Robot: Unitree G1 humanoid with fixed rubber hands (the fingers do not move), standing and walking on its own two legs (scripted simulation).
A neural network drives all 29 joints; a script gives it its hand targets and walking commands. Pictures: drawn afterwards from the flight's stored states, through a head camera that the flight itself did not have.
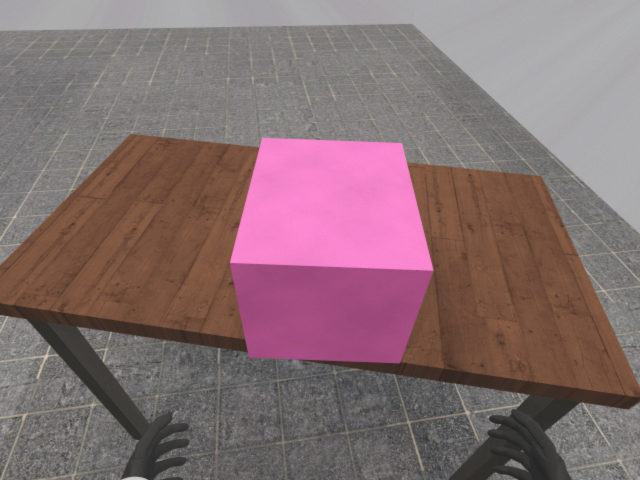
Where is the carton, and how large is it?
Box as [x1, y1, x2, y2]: [230, 138, 433, 362]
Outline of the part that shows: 262,138 230,260 249,357 399,362 433,270 401,143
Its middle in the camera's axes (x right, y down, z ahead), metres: +0.02 +0.01 +0.59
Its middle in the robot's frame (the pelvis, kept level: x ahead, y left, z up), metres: +0.45 +0.02 +0.06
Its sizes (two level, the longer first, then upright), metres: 0.269 0.223 0.208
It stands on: a table, 0.74 m high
